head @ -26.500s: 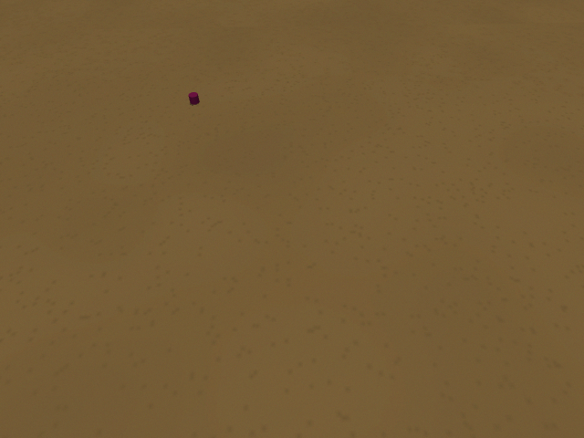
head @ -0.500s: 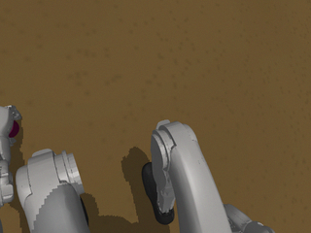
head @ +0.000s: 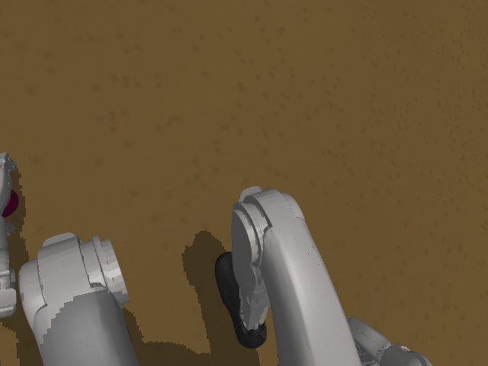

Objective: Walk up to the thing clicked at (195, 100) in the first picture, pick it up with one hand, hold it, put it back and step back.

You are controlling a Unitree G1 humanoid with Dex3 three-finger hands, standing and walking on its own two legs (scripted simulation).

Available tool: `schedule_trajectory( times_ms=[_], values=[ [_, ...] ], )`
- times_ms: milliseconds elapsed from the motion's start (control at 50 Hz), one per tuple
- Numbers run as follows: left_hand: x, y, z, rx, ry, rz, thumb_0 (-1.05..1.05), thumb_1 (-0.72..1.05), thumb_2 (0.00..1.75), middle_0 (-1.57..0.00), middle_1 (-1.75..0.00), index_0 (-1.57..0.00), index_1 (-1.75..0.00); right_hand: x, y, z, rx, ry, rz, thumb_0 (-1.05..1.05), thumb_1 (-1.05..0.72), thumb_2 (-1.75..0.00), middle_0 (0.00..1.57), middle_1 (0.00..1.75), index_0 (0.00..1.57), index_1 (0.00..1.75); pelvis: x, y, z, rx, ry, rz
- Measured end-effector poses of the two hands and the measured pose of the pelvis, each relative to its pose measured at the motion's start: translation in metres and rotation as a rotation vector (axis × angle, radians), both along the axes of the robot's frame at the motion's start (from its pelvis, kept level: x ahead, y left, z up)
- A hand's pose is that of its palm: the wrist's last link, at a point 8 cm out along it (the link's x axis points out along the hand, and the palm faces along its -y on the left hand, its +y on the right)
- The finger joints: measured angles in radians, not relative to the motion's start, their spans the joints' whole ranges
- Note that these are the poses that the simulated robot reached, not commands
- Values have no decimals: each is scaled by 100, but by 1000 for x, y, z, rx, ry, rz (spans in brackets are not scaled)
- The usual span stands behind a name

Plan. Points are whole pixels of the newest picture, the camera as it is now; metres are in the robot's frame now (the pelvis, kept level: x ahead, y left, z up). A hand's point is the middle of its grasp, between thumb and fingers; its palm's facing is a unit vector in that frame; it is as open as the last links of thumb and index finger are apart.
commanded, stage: open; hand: left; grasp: from above
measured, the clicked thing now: out of the picture +0.40 +0.30 -0.26
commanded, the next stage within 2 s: withdraw in 0.66 s
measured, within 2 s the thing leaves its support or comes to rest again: neither
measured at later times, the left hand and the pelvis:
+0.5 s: hand out of the picture +0.38 +0.29 -0.24, palm faces -0.43 -0.17 -0.89, open 13.6 cm; pelvis +0.00 +0.00 +0.00, yaw +0 degrees
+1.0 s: hand out of the picture +0.40 +0.30 -0.22, palm faces -0.35 -0.18 -0.92, open 13.8 cm; pelvis +0.00 +0.00 +0.00, yaw +0 degrees
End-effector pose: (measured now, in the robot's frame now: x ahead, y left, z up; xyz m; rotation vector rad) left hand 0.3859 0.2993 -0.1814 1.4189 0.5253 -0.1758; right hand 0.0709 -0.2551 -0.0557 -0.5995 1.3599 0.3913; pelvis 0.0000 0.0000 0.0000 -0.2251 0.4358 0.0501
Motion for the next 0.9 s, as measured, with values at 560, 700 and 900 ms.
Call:
schedule_trajectory(
  times_ms=[560,700,900],
  values=[
    [1,0,-2,2,13,5,0,-42,93,-10,-105,-12,-101,0,-2,3,19,0,5,0,-89,-90,20,30,20,30,0,-2,2,2,0,-1],
    [0,1,-2,2,21,13,0,-42,93,-9,-107,-11,-103,-2,-4,3,16,7,1,0,-89,-90,20,30,20,30,0,-2,3,5,3,-2],
    [3,0,-1,-13,2,10,0,-43,95,-8,-105,-11,-102,-5,-6,6,1,17,-5,0,-89,-90,20,30,20,30,0,-2,4,3,5,-2]
  ],
)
